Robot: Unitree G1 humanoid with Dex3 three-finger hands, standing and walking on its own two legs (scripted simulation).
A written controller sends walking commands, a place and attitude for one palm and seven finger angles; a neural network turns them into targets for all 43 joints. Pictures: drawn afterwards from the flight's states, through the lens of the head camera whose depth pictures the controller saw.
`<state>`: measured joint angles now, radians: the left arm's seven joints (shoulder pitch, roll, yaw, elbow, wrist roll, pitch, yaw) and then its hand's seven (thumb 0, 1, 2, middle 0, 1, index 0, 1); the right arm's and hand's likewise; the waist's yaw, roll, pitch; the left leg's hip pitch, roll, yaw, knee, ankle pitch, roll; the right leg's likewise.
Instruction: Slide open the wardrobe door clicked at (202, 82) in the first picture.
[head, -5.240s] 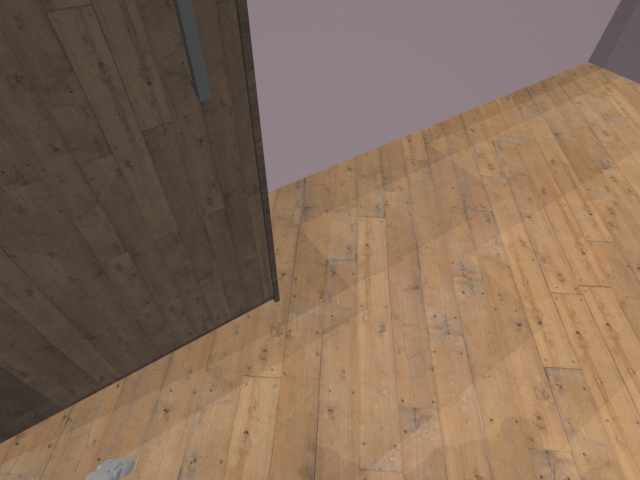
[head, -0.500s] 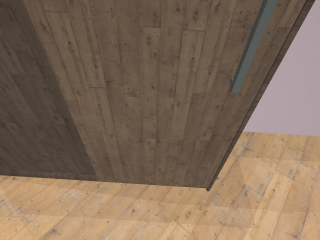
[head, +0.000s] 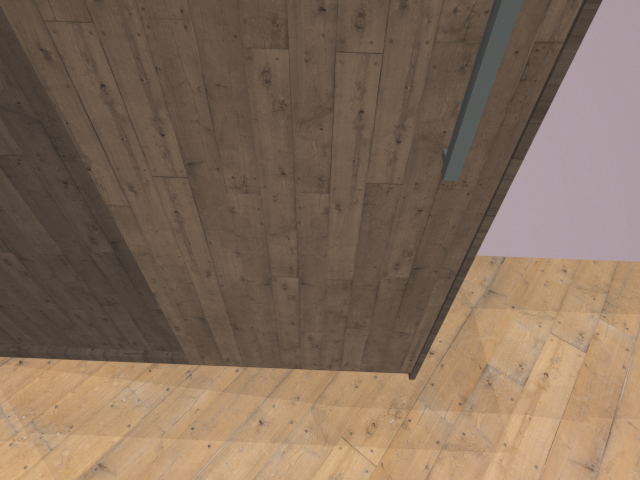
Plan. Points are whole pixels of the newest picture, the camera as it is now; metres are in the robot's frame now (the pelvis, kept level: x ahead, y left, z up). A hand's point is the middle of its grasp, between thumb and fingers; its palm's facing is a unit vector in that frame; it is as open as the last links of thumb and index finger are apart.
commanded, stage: come to a stop and stand still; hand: right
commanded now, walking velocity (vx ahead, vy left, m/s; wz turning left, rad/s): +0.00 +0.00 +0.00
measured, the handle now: (474, 82) +0.55 -0.16 +0.25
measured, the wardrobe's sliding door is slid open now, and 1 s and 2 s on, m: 0.00 0.00 0.00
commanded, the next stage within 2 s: look again from close up in 0.36 s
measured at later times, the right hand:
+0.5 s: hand out of the picture +0.02 -0.20 -0.17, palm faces -0.01 +0.97 -0.22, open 7.4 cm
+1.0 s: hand out of the picture +0.01 -0.18 -0.17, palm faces +0.00 +0.98 -0.20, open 7.4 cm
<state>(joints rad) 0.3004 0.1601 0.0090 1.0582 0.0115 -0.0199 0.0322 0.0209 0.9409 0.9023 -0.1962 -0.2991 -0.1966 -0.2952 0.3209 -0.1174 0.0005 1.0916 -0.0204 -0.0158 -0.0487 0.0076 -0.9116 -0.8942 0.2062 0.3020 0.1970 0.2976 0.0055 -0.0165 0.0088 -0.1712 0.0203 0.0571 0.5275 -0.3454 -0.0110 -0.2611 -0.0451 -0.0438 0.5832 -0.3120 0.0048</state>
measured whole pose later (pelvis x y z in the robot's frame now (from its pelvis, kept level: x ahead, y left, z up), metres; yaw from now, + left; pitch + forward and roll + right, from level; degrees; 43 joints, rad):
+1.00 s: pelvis +0.00 +0.00 +0.01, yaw +1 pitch -1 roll +0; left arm 0.23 0.17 -0.01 1.12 0.01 -0.02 0.02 0.01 0.91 0.90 -0.20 -0.30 -0.20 -0.30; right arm 0.28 -0.18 0.01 1.10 -0.02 -0.01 -0.03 0.01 -0.91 -0.89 0.20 0.30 0.20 0.30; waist -0.01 0.01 0.03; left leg -0.14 0.04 0.03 0.47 -0.31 -0.01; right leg -0.20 -0.03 -0.07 0.46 -0.26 0.00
